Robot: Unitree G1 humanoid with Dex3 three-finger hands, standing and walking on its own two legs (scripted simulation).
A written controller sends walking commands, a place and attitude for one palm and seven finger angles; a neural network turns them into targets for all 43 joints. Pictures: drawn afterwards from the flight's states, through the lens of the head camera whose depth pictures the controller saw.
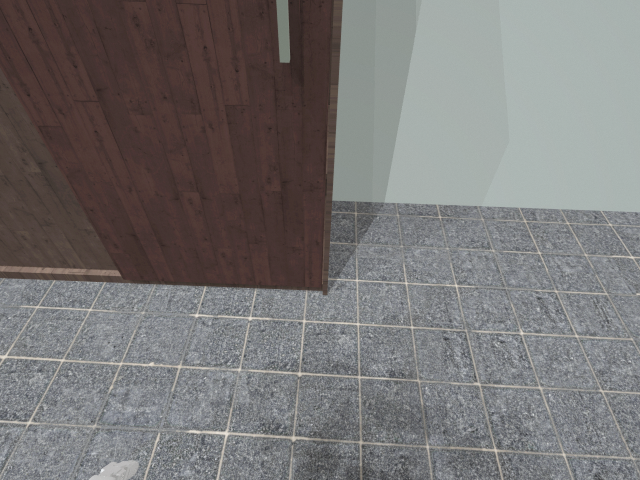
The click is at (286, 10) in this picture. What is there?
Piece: wardrobe's sliding door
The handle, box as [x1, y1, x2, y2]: [276, 0, 289, 62]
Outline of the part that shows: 276,0 280,62 289,62 287,0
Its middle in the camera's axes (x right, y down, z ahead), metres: -0.07 -0.47 +0.74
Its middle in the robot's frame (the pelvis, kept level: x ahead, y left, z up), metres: +0.89 +0.13 +0.26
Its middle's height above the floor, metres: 1.03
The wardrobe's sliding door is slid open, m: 0.00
